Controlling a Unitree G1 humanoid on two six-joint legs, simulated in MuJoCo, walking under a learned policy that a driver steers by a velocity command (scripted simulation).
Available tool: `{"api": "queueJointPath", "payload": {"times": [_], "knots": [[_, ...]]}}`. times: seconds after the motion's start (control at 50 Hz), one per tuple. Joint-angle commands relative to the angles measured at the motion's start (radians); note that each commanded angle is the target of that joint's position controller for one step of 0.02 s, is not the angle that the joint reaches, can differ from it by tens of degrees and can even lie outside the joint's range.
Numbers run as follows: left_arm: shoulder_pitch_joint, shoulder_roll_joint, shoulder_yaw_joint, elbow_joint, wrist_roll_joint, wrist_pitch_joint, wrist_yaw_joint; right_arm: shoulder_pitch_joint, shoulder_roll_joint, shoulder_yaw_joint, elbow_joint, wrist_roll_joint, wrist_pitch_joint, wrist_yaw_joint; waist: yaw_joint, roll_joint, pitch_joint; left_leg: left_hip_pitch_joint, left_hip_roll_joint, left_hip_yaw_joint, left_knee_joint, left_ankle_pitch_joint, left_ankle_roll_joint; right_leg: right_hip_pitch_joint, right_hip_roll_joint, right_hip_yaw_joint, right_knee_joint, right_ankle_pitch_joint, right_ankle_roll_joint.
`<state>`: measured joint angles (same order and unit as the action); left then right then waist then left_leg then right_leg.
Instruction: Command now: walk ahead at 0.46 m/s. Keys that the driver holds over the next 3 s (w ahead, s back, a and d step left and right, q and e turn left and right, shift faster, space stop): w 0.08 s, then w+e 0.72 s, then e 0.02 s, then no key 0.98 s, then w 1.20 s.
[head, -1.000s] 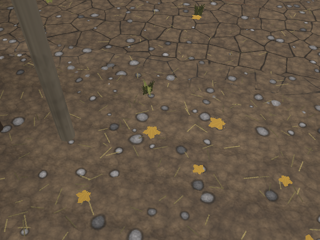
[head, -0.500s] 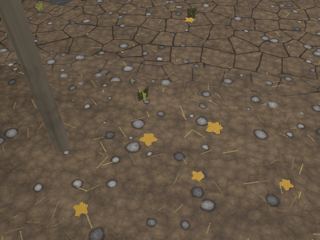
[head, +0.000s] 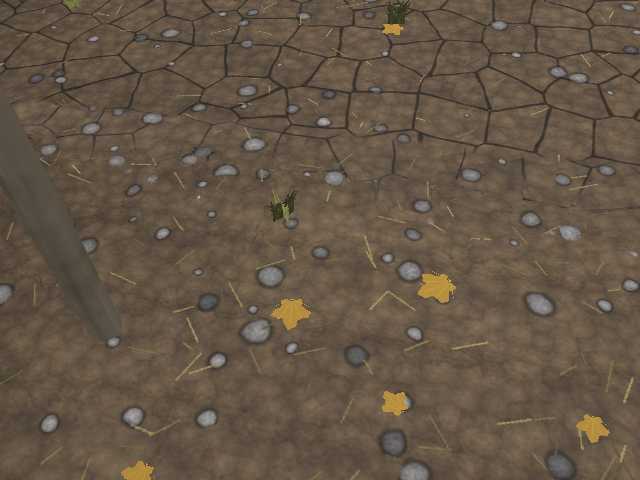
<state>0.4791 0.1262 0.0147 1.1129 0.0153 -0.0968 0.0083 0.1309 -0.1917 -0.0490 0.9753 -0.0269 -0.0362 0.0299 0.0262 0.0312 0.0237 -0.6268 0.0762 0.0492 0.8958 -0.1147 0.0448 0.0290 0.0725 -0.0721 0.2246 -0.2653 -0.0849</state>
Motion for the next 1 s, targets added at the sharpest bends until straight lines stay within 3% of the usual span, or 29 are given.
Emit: {"api": "queueJointPath", "payload": {"times": [0.02, 0.08, 0.12, 0.16, 0.18, 0.2, 0.22, 0.24, 0.26, 0.28, 0.32, 0.36, 0.42, 0.52, 0.6, 0.66, 0.7, 0.72, 0.74, 0.76, 0.78, 0.8, 0.82, 0.84, 0.86, 0.88, 0.9, 0.94, 1.0], "knots": [[0.067, 0.126, 0.014, -0.02, -0.002, -0.014, 0.007, -0.134, -0.01, 0.009, -0.084, 0.009, -0.009, 0.003, 0.006, -0.112, 0.121, -0.022, -0.038, 0.056, -0.175, 0.078, -0.007, -0.071, -0.238, 0.119, -0.089, 0.512, -0.085], [0.092, 0.137, 0.017, -0.007, 0.0, -0.015, 0.012, -0.189, -0.023, 0.011, -0.113, 0.012, -0.012, 0.001, 0.013, -0.118, 0.128, 0.028, -0.058, 0.074, -0.284, 0.079, 0.026, -0.01, -0.265, 0.111, -0.077, 0.597, -0.092], [0.072, 0.148, 0.02, -0.006, 0.004, -0.014, 0.015, -0.16, -0.048, 0.0, -0.119, 0.011, -0.019, -0.006, -0.018, -0.113, 0.106, 0.101, -0.082, 0.067, -0.317, 0.032, 0.06, 0.034, -0.284, 0.119, 0.003, 0.793, -0.09], [0.033, 0.176, 0.028, -0.017, 0.01, -0.011, 0.017, 0.019, -0.085, -0.019, -0.067, 0.015, -0.034, -0.02, -0.094, -0.118, 0.003, 0.29, -0.131, 0.065, -0.351, -0.039, 0.092, 0.068, -0.273, 0.116, 0.212, 1.008, -0.075], [0.003, 0.182, 0.03, -0.028, 0.004, -0.008, 0.013, 0.189, -0.107, -0.033, -0.014, 0.01, -0.045, -0.029, -0.169, -0.092, -0.085, 0.504, -0.121, 0.053, -0.425, 0.014, 0.11, -0.004, -0.238, 0.098, 0.406, 0.93, -0.06], [0.01, 0.145, 0.02, -0.056, -0.009, -0.008, 0.004, 0.347, -0.188, -0.056, 0.013, -0.018, -0.052, -0.042, -0.21, -0.012, -0.207, 0.761, 0.085, -0.164, -0.453, -0.134, 0.147, -0.202, -0.183, 0.078, 0.685, 0.59, -0.05], [0.166, 0.017, 0.0, -0.061, -0.051, 0.002, -0.002, 0.353, -0.264, -0.074, 0.003, -0.037, -0.048, -0.035, -0.121, 0.203, -0.329, 1.01, 0.388, -0.648, -0.554, -0.231, 0.283, -0.557, -0.01, 0.032, 1.067, -0.24, -0.015], [0.085, 0.149, 0.033, -0.056, -0.022, 0.013, 0.004, 0.262, -0.2, -0.065, -0.015, -0.003, -0.034, -0.026, -0.117, 0.03, -0.265, 0.88, 0.347, -0.696, -0.648, -0.411, 0.26, -0.622, -0.057, 0.129, 1.14, -0.186, -0.034], [-0.021, 0.155, 0.041, -0.094, -0.013, 0.013, -0.001, 0.142, -0.137, -0.045, -0.037, 0.006, -0.038, -0.025, -0.08, 0.005, -0.102, 0.707, 0.313, -0.528, -0.691, -0.417, 0.216, -0.64, -0.104, 0.131, 1.104, -0.083, -0.037], [-0.069, 0.134, 0.042, -0.108, -0.008, 0.014, -0.004, 0.09, -0.091, -0.032, -0.042, 0.005, -0.048, -0.023, -0.058, -0.023, -0.024, 0.584, 0.272, -0.409, -0.728, -0.294, 0.183, -0.615, -0.138, 0.127, 1.055, -0.026, -0.037], [-0.055, 0.097, 0.047, -0.109, 0.016, 0.038, -0.017, 0.116, -0.043, -0.016, -0.015, 0.007, -0.062, -0.036, -0.012, 0.002, 0.018, 0.461, 0.209, -0.222, -0.744, -0.115, 0.129, -0.542, -0.167, 0.123, 1.001, 0.0, -0.024], [-0.064, 0.071, 0.048, -0.123, 0.017, 0.061, -0.024, 0.168, -0.048, -0.015, 0.002, 0.011, -0.079, -0.042, 0.003, 0.004, 0.021, 0.448, 0.198, -0.142, -0.755, -0.016, 0.121, -0.545, -0.173, 0.113, 0.975, 0.015, -0.013], [-0.171, 0.077, 0.051, -0.172, 0.016, 0.081, -0.036, 0.21, -0.077, -0.02, 0.007, 0.011, -0.091, -0.045, 0.002, 0.018, 0.049, 0.47, 0.181, -0.032, -0.775, 0.061, 0.103, -0.656, -0.19, 0.089, 0.919, 0.107, -0.001], [-0.365, 0.077, 0.04, -0.25, 0.01, 0.078, -0.055, 0.274, -0.077, -0.012, 0.017, 0.01, -0.092, -0.049, -0.029, 0.023, 0.088, 0.514, 0.141, 0.11, -0.765, 0.23, 0.074, -0.694, -0.171, 0.022, 0.645, 0.272, 0.014], [-0.489, 0.08, 0.031, -0.303, 0.014, 0.074, -0.064, 0.349, -0.106, -0.015, 0.037, 0.01, -0.084, -0.06, -0.066, 0.03, 0.095, 0.639, 0.171, 0.173, -0.731, 0.382, 0.068, -0.665, -0.137, -0.061, 0.465, 0.27, -0.011], [-0.478, 0.103, 0.041, -0.313, 0.019, 0.073, -0.063, 0.354, -0.132, -0.021, 0.041, 0.006, -0.067, -0.071, -0.04, 0.057, 0.064, 0.737, 0.192, 0.22, -0.613, 0.713, 0.061, -0.59, -0.077, -0.104, 0.415, 0.158, -0.06], [-0.372, 0.132, 0.056, -0.288, 0.022, 0.074, -0.055, 0.333, -0.164, -0.032, 0.032, 0.002, -0.052, -0.076, 0.013, 0.087, 0.001, 0.77, 0.203, 0.239, -0.428, 0.934, 0.065, -0.472, -0.011, -0.125, 0.404, 0.046, -0.105], [-0.281, 0.155, 0.069, -0.263, 0.022, 0.07, -0.051, 0.324, -0.18, -0.037, 0.023, 0.002, -0.042, -0.072, 0.047, 0.088, -0.052, 0.755, 0.207, 0.237, -0.275, 0.921, 0.067, -0.372, 0.018, -0.12, 0.367, 0.012, -0.128], [-0.148, 0.188, 0.088, -0.222, 0.03, 0.061, -0.041, 0.306, -0.187, -0.04, 0.008, 0.007, -0.035, -0.064, 0.113, 0.048, -0.12, 0.655, 0.195, 0.249, -0.047, 0.763, 0.045, -0.18, 0.028, -0.082, 0.266, 0.043, -0.158], [-0.066, 0.278, 0.116, -0.207, 0.04, 0.057, -0.028, 0.302, -0.141, -0.031, -0.027, 0.007, -0.036, -0.057, 0.137, -0.062, -0.202, 0.407, 0.149, 0.235, 0.256, 0.254, 0.017, 0.051, -0.182, 0.195, 0.242, -0.05, -0.214], [-0.106, 0.372, 0.135, -0.236, 0.028, 0.067, -0.027, 0.292, -0.077, -0.023, -0.118, 0.026, -0.045, -0.035, 0.062, -0.264, -0.25, -0.025, -0.103, 0.114, 0.602, -0.455, -0.041, 0.273, -0.426, 0.795, 0.093, -0.023, -0.39], [-0.099, 0.341, 0.127, -0.231, 0.009, 0.08, -0.022, 0.15, -0.143, -0.032, -0.144, 0.015, -0.058, -0.03, 0.091, -0.06, -0.175, -0.146, -0.042, -0.063, 0.588, -0.353, -0.029, 0.224, -0.404, 0.724, 0.033, -0.006, -0.349], [-0.162, 0.303, 0.115, -0.233, 0.001, 0.077, -0.014, 0.122, -0.132, -0.027, -0.163, 0.029, -0.072, -0.027, 0.053, -0.043, -0.067, -0.147, -0.004, -0.065, 0.516, -0.253, -0.024, 0.104, -0.392, 0.585, 0.031, 0.174, -0.312], [-0.211, 0.251, 0.1, -0.237, 0.0, 0.067, -0.012, 0.164, -0.125, -0.026, -0.134, 0.029, -0.075, -0.035, -0.004, 0.039, -0.012, -0.066, 0.026, -0.061, 0.427, -0.213, -0.028, -0.015, -0.352, 0.462, 0.037, 0.462, -0.264], [-0.257, 0.22, 0.089, -0.249, -0.011, 0.058, -0.009, 0.195, -0.117, -0.027, -0.116, 0.013, -0.055, -0.041, -0.045, 0.068, -0.012, 0.017, 0.04, -0.062, 0.375, -0.205, -0.034, -0.084, -0.291, 0.338, 0.045, 0.638, -0.215], [-0.259, 0.208, 0.081, -0.251, -0.014, 0.044, -0.008, 0.247, -0.098, -0.022, -0.109, -0.006, -0.032, -0.044, -0.066, 0.008, -0.03, 0.098, 0.041, -0.061, 0.339, -0.218, -0.048, -0.149, -0.287, 0.285, 0.058, 0.804, -0.217], [-0.241, 0.197, 0.074, -0.24, -0.018, 0.031, -0.009, 0.251, -0.096, -0.023, -0.108, -0.014, -0.013, -0.044, -0.074, -0.003, -0.033, 0.123, 0.039, -0.058, 0.308, -0.229, -0.058, -0.168, -0.269, 0.256, 0.064, 0.898, -0.205], [-0.205, 0.22, 0.074, -0.223, -0.015, 0.02, -0.006, 0.236, -0.087, -0.022, -0.111, -0.011, 0.005, -0.037, -0.077, -0.029, -0.037, 0.118, 0.021, -0.034, 0.23, -0.175, -0.068, -0.17, -0.217, 0.19, 0.067, 0.983, -0.165], [-0.152, 0.231, 0.068, -0.213, -0.009, 0.028, 0.0, 0.154, -0.093, -0.017, -0.138, -0.003, 0.016, -0.029, -0.046, -0.077, -0.056, 0.075, 0.001, -0.008, 0.114, -0.068, -0.067, -0.116, -0.182, 0.146, 0.08, 1.044, -0.092]]}}
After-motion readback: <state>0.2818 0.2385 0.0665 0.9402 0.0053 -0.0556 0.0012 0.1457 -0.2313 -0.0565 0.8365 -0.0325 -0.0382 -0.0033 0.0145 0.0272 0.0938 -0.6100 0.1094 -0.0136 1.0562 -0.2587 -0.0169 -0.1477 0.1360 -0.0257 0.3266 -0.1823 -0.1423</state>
